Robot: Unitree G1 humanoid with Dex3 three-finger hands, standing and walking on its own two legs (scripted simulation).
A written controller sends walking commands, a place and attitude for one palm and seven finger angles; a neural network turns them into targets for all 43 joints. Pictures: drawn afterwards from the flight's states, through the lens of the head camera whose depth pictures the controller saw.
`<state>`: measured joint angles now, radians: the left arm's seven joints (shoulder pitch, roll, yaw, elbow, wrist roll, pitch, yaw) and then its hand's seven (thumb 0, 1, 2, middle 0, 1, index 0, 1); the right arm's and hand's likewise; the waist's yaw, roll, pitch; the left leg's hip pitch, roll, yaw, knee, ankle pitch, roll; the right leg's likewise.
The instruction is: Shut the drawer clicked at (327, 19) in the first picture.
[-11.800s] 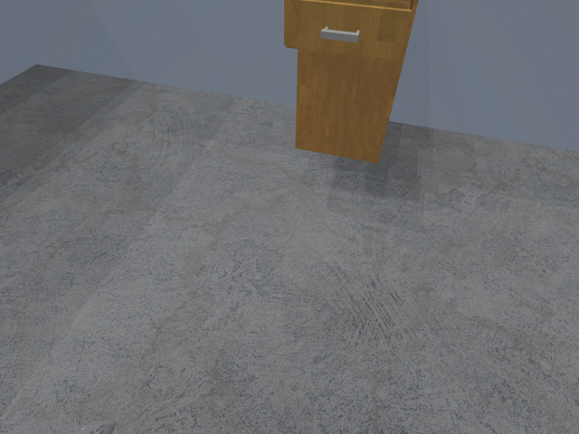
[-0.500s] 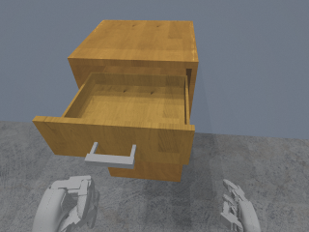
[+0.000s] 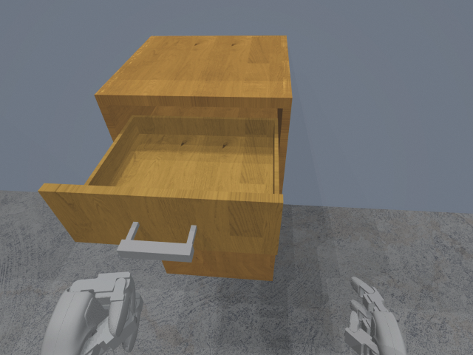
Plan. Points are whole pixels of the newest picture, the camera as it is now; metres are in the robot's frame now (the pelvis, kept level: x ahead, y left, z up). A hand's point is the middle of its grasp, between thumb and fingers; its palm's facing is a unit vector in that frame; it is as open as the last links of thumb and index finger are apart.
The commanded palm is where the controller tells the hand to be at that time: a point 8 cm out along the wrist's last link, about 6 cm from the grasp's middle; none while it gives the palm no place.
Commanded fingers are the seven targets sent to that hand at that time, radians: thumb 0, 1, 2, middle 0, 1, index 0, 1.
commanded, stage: bring the fist close to the handle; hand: left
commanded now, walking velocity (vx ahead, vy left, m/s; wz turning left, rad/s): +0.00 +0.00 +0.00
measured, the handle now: (159, 240) +0.31 +0.17 +0.04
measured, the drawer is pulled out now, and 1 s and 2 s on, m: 0.30 0.30 0.29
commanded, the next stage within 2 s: push the drawer shut in 1.34 s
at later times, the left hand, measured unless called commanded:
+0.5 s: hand (157, 309) +0.17 +0.13 +0.08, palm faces -0.01 -1.00 -0.05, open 3.3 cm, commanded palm +0.14 +0.18 +0.09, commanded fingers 0.00 0.90 0.90 -1.40 -1.60 -1.40 -1.60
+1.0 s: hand (173, 293) +0.22 +0.13 +0.04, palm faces -0.02 -1.00 -0.04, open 3.3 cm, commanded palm +0.19 +0.18 +0.04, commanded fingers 0.00 0.90 0.90 -1.40 -1.60 -1.40 -1.60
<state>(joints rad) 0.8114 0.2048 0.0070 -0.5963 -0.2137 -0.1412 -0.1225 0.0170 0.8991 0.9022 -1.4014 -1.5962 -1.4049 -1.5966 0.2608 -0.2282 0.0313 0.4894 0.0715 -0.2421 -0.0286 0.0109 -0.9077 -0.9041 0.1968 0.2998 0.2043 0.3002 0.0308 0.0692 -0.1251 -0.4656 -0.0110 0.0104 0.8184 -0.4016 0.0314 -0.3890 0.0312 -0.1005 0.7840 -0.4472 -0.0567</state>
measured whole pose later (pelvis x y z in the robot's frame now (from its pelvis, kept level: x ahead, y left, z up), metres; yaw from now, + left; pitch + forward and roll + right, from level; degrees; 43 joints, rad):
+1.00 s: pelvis +0.00 +0.00 -0.03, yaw -1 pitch +12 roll -1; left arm 0.48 0.16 -0.03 -0.17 -0.16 -0.34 -0.06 0.02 0.90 0.90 -1.40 -1.60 -1.40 -1.60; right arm 0.25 -0.24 0.02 0.47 0.03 -0.12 0.00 0.01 -0.91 -0.90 0.20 0.30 0.21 0.30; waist -0.02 0.04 -0.14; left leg -0.75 0.00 0.02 1.01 -0.48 0.03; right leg -0.69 0.03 -0.10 1.00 -0.53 -0.06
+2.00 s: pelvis -0.01 +0.00 -0.03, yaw +0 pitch +12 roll -1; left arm 0.26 0.20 -0.04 -0.02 -0.16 -0.34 -0.03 -0.03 0.83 0.97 -1.40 -1.60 -1.40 -1.60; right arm 0.23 -0.26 0.04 0.51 0.03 -0.09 -0.02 0.01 -0.91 -0.90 0.20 0.30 0.21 0.30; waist -0.02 0.05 -0.12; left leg -0.77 -0.01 0.00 1.01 -0.45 0.03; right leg -0.69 0.02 -0.12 0.99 -0.50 -0.06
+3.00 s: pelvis -0.02 +0.02 -0.02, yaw -1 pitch +14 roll -1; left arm -0.42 0.20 0.08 0.67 -0.12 -0.38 0.02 -0.06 0.78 0.95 -1.40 -1.60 -1.40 -1.60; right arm 0.26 -0.25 0.03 0.63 0.03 -0.03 0.00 0.00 -0.91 -0.90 0.20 0.30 0.21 0.30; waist -0.07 0.03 -0.10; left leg -0.79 -0.01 0.03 0.96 -0.41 0.05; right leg -0.72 0.02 -0.08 0.94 -0.45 -0.04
